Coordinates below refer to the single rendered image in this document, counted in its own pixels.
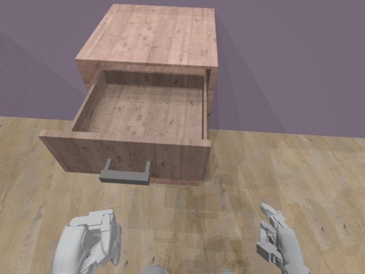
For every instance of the drawer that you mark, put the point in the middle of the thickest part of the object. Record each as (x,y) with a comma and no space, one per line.
(133,117)

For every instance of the left robot hand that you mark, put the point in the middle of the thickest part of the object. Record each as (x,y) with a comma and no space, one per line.
(97,234)

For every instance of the cabinet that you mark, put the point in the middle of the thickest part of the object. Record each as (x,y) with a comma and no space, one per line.
(154,38)

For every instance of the right robot hand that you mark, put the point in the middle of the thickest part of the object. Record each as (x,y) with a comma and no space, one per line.
(283,247)

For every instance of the handle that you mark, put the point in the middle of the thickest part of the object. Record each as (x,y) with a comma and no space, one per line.
(125,177)

